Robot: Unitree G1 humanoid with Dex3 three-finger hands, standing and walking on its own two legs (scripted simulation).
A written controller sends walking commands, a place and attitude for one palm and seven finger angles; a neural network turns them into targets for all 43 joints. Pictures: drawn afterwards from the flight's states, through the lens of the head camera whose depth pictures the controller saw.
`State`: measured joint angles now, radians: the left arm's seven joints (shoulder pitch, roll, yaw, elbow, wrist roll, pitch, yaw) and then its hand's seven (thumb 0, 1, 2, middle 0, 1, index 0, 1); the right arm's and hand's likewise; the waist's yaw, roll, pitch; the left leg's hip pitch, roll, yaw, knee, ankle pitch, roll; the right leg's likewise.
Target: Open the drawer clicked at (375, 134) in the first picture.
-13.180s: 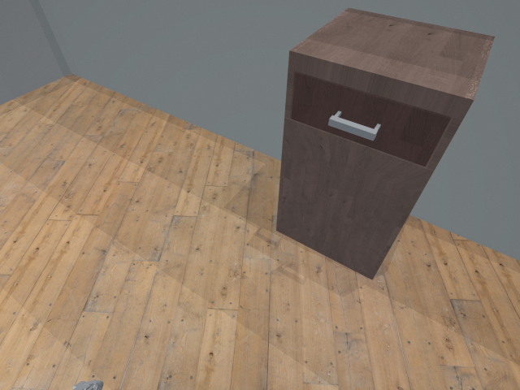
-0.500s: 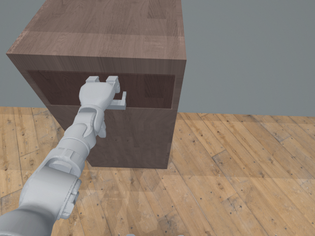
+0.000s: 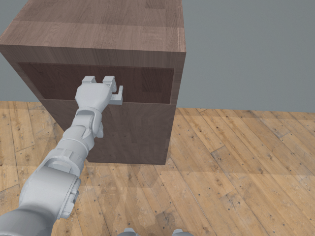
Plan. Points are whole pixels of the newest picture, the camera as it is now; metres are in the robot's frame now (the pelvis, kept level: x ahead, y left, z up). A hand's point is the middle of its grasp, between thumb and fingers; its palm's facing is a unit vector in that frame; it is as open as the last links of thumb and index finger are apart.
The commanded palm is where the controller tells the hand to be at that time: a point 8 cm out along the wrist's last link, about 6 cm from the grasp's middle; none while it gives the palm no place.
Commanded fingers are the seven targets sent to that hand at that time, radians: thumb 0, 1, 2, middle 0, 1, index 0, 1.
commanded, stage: lower the fingers behind the handle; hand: left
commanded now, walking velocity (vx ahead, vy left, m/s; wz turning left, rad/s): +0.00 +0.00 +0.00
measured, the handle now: (100, 93) +0.53 +0.15 +0.01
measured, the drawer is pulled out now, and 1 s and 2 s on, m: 0.00 0.00 0.01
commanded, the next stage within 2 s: close the thumb around the handle in 0.80 s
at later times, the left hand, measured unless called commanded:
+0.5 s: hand (101, 111) +0.48 +0.15 -0.02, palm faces -0.04 -0.04 -1.00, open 13.8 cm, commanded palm +0.45 +0.15 +0.04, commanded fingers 0.00 -0.50 0.30 -0.30 -1.20 -0.30 -1.20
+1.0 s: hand (100, 112) +0.47 +0.15 -0.02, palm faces -0.03 -0.03 -1.00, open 13.6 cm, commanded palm +0.45 +0.15 +0.04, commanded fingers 0.00 -0.16 0.44 -0.32 -1.24 -0.32 -1.24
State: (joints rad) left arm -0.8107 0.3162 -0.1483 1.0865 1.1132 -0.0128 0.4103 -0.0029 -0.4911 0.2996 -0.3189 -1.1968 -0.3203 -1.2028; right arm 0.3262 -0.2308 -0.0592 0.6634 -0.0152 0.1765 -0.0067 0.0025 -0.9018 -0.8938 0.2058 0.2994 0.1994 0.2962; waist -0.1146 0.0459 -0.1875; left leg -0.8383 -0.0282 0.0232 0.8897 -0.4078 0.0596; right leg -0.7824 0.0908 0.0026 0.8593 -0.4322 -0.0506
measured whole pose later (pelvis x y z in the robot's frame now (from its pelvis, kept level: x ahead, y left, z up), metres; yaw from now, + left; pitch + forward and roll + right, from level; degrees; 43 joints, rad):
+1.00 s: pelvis +0.00 +0.00 -0.01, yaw +0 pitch +22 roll -2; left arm -0.81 0.31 -0.16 1.09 1.11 0.03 0.45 0.00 -0.46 0.31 -0.31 -1.20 -0.32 -1.21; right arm 0.32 -0.23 -0.06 0.67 -0.02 0.19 -0.01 0.00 -0.90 -0.89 0.21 0.30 0.20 0.30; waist -0.12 0.05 -0.20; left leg -0.93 -0.03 0.02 0.98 -0.44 0.06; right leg -0.87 0.09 -0.01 0.94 -0.46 -0.05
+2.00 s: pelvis +0.02 +0.00 +0.00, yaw -2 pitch +22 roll -2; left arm -0.63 0.29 -0.14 0.91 1.11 0.01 0.45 0.01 0.74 0.77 -0.31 -1.35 -0.42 -1.35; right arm 0.32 -0.22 -0.07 0.65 -0.02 0.22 0.01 0.00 -0.90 -0.89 0.21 0.30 0.20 0.30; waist -0.09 0.05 -0.21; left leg -0.84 -0.02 0.05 0.91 -0.45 0.06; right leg -0.79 0.10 0.03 0.88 -0.46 -0.05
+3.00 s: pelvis +0.02 +0.00 +0.00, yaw +0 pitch +18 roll -1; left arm -0.37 0.24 -0.23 0.69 1.15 0.03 0.50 0.00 0.75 0.82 -0.32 -1.35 -0.42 -1.35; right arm 0.20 -0.23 -0.07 0.63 -0.01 0.20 0.01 0.00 -0.90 -0.89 0.20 0.30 0.20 0.30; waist -0.02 0.05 -0.19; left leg -0.76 -0.03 0.02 0.90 -0.45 0.06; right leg -0.70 0.09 0.01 0.87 -0.48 -0.05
